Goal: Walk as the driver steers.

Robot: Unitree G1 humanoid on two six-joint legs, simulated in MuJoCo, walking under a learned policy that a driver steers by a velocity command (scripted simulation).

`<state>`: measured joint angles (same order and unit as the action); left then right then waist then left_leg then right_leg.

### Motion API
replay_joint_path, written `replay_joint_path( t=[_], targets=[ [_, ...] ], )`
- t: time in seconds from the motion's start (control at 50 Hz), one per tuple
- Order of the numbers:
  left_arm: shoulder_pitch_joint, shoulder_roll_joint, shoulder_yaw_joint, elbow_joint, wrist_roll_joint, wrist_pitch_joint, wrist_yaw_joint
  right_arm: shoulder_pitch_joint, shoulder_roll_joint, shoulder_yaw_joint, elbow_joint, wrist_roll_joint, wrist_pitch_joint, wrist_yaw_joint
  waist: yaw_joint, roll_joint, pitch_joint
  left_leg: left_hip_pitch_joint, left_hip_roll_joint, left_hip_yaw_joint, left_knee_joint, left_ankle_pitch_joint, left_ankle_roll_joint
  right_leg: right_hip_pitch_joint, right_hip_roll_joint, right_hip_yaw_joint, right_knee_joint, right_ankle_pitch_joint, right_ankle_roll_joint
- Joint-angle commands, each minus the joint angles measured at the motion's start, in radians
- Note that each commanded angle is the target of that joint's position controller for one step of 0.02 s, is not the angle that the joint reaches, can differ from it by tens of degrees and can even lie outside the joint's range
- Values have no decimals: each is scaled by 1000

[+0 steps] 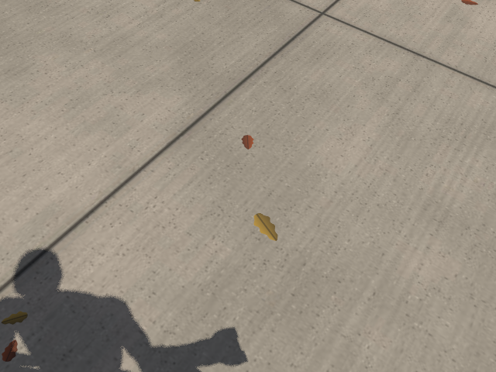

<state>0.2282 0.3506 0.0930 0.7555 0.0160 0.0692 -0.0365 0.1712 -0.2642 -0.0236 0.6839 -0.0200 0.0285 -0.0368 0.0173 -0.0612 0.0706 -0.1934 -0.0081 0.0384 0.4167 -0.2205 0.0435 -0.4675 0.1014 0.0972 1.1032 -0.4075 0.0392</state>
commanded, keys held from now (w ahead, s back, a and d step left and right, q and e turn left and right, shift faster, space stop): e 0.28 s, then no key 0.62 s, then w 0.10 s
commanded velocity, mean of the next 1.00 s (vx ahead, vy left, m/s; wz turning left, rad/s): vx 0.01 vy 0.00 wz -0.30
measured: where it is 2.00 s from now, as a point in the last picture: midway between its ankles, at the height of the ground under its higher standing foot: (312, 365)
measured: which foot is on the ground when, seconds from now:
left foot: down 0.00-0.28, up 0.30-0.72, down 0.74-1.00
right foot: up 0.00-0.26, down 0.28-1.00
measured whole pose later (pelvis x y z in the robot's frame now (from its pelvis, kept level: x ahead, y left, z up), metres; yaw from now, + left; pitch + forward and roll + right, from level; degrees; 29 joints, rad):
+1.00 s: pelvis +0.00 -0.03 +0.00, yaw -16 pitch -2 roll +0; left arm 0.24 0.26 0.01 0.99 0.02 0.02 0.01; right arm 0.23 -0.24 -0.01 0.90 -0.02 0.01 -0.01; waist 0.00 -0.01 0.01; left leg -0.14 -0.02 0.00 0.43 -0.27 0.04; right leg -0.16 0.08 0.07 0.46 -0.32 -0.07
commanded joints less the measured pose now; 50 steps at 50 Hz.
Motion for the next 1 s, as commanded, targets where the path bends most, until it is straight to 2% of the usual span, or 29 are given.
replay_joint_path(
  t=[0.02,0.06,0.14,0.18,0.22,0.24,0.26,0.28,0.3,0.32,0.34,0.36,0.38,0.4,0.46,0.6,0.66,0.7,0.72,0.74,0.76,0.78,0.8,0.86,0.9,0.92,0.96,0.98,1.0],
  targets=[
    [-16,70,13,-64,-4,0,-9,27,-153,-44,-49,0,-17,-5,-35,192,-68,161,250,-155,-106,367,165,-100,-32,-34,-4,-6,28],
    [-40,58,6,-76,-4,5,-12,57,-164,-51,-36,-2,-18,-2,-51,206,-77,199,272,-145,-93,390,173,-93,-49,-48,-77,-26,29],
    [-68,31,-12,-99,-11,7,-19,41,-184,-61,-30,-7,-18,15,-52,232,-89,144,288,-79,-65,412,163,45,-77,-107,-263,-55,5],
    [-68,34,-14,-108,-17,3,-18,38,-201,-67,-23,-8,-16,24,-51,253,-101,116,295,-55,-36,446,153,118,-72,-142,-344,-61,-15],
    [-53,35,-15,-112,-17,-3,-15,37,-213,-72,-17,-2,-12,29,-39,255,-110,102,303,-40,11,446,132,177,-64,-163,-456,-21,-36],
    [-25,30,-16,-105,-10,-10,-10,24,-215,-72,-16,7,-9,31,-12,235,-115,67,293,-10,63,405,102,245,-55,-172,-571,62,-52],
    [3,41,-14,-96,3,-21,0,37,-209,-72,-7,13,-6,32,12,179,-121,-2,276,28,144,309,46,337,-55,-139,-709,187,-66],
    [28,125,4,-99,20,-36,12,74,-166,-63,-15,7,-1,37,15,-43,-123,-179,195,111,374,40,-27,454,-226,137,-845,252,-105],
    [42,270,36,-116,2,-40,14,38,-89,-36,-90,-2,9,33,4,-245,-94,-405,16,102,518,-429,-80,446,-488,466,-818,670,-263],
    [106,217,35,-98,-8,-41,15,-10,-138,-44,-76,-3,24,17,71,-105,-137,-380,47,-28,648,-427,-77,436,-481,392,-782,701,-341],
    [54,146,9,-94,-9,-40,20,-6,-140,-47,-62,12,30,20,30,-68,-93,-378,59,-52,677,-351,-69,397,-416,295,-783,663,-327],
    [-26,94,-9,-99,-6,-37,25,14,-145,-50,-39,20,26,26,-9,-50,-56,-353,73,-64,643,-264,-65,357,-342,214,-800,595,-278],
    [-68,74,-18,-102,-9,-39,34,30,-159,-56,-25,10,24,31,-26,-73,-53,-342,71,-53,626,-207,-65,365,-293,171,-801,604,-245],
    [-75,58,-26,-101,-10,-42,40,64,-163,-58,-2,-1,24,35,-30,-84,-79,-312,59,-39,642,-170,-71,376,-267,136,-795,673,-240],
    [-46,54,-34,-81,-8,-53,40,78,-139,-52,18,6,34,44,-25,-35,-109,-281,47,-41,608,-140,-80,401,-271,122,-799,686,-241],
    [-13,52,-49,-20,9,-59,44,36,-103,-37,38,7,39,31,6,-54,-59,-180,31,-45,329,-181,-61,362,-280,170,-809,501,-251],
    [-29,47,-56,3,11,-62,46,53,-93,-32,59,15,31,17,-4,-46,-68,-84,13,-40,207,-181,-44,325,-278,192,-784,520,-246],
    [-60,35,-64,17,0,-62,52,96,-71,-22,85,14,19,10,-46,-16,-78,37,9,-34,1,-40,-30,288,-254,187,-750,504,-210],
    [-57,16,-72,25,-6,-67,55,112,-74,-18,96,3,5,5,-56,18,-94,144,54,-85,-97,104,-24,234,-240,187,-744,457,-168],
    [-30,-14,-83,31,-5,-75,54,123,-112,-18,100,-10,-11,0,-38,82,-121,225,161,-195,-123,196,-8,189,-198,156,-716,379,-129],
    [28,-12,-76,54,-10,-69,51,44,-170,-27,96,3,-17,8,37,173,-72,110,205,-236,-83,268,31,225,-99,79,-766,242,-114],
    [11,7,-76,83,4,-64,54,19,-128,-20,97,9,-21,20,12,161,-73,48,188,-213,-76,220,32,317,-104,74,-789,248,-108],
    [-6,23,-70,99,4,-62,54,24,-105,-12,104,9,-26,26,-8,144,-52,35,147,-176,-78,181,13,329,-112,83,-790,285,-110],
    [-11,19,-68,134,-3,-65,52,64,-105,-8,146,13,-32,15,-19,147,-58,56,120,-152,-88,174,0,343,-134,88,-777,367,-111],
    [-2,4,-72,168,-6,-67,57,64,-98,-5,163,12,-32,14,-20,110,-56,73,121,-152,-87,171,5,331,-134,86,-789,359,-104],
    [9,-2,-74,187,-5,-66,59,73,-97,-4,176,9,-31,15,-22,102,-74,82,114,-151,-97,58,10,332,-121,77,-791,271,-106],
    [5,11,-66,200,3,-59,58,90,-138,-21,191,3,-20,18,-36,129,-31,55,109,-199,-121,-318,52,237,-63,31,-705,-7,-128],
    [-14,10,-64,193,11,-58,52,114,-152,-27,199,1,-15,20,-48,154,14,40,148,-274,-168,-481,90,147,-43,9,-643,-98,-133],
    [-36,-3,-66,182,15,-61,45,150,-167,-34,213,2,-13,21,-59,188,53,38,215,-370,-237,-591,136,77,-28,-38,-558,-100,-131]
  ],
)
Keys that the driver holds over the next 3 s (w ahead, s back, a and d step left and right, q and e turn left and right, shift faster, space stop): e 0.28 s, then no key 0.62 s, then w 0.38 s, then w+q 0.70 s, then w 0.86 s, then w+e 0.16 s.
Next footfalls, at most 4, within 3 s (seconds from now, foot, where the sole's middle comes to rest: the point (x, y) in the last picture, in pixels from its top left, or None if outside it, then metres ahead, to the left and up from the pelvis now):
0.28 right None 0.01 -0.12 -0.78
0.74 left None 0.06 0.06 -0.78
1.66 left None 0.42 -0.08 -0.78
2.22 right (315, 276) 0.75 -0.22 -0.78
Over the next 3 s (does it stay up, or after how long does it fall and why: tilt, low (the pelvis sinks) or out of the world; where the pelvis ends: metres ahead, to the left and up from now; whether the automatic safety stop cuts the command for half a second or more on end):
stays up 0.97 -0.04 0.00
